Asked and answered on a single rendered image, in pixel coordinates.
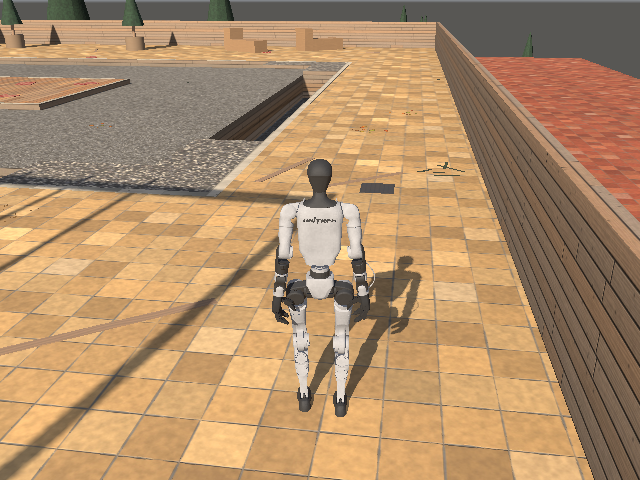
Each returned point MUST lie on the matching left robot forearm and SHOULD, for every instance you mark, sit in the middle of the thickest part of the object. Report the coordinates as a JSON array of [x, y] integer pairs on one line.
[[281, 271]]

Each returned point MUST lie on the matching right robot forearm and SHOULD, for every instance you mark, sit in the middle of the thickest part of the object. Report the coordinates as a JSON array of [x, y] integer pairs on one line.
[[360, 275]]

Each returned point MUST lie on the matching robot right upper arm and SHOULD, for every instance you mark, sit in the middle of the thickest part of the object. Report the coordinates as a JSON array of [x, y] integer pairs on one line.
[[351, 212]]

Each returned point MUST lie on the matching left robot hand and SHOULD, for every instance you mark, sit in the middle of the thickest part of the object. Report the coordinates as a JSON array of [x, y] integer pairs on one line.
[[277, 309]]

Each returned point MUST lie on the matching robot left thigh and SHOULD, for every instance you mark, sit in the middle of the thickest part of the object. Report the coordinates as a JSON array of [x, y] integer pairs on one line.
[[296, 291]]

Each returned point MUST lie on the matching robot head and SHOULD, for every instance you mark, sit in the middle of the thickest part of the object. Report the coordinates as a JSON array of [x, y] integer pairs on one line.
[[319, 173]]

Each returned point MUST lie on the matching right robot hand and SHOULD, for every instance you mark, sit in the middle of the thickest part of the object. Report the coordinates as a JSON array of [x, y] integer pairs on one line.
[[364, 307]]

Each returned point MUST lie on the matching robot left upper arm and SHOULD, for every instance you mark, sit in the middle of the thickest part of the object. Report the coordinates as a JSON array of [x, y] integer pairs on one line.
[[288, 212]]

